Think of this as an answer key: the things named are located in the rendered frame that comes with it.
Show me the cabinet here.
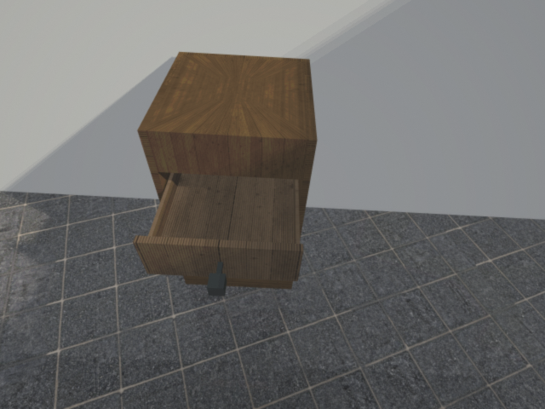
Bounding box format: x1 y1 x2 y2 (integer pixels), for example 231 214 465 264
137 52 317 289

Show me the handle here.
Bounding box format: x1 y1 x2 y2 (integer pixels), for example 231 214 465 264
207 262 227 297

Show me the drawer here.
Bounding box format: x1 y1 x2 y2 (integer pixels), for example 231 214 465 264
133 173 303 281

